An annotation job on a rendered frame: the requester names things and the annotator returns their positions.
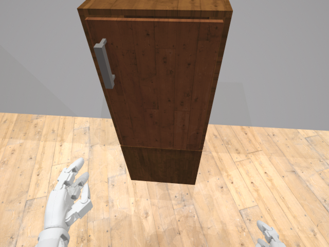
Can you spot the cupboard door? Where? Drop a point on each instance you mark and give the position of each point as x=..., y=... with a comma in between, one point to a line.
x=163, y=74

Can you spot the handle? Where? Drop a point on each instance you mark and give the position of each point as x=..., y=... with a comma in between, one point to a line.
x=104, y=66

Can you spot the robot right hand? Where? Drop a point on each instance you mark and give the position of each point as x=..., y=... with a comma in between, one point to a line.
x=271, y=236

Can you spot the left robot forearm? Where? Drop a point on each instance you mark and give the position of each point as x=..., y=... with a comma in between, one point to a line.
x=53, y=237

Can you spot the robot left hand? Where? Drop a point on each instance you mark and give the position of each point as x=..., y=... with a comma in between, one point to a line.
x=62, y=198

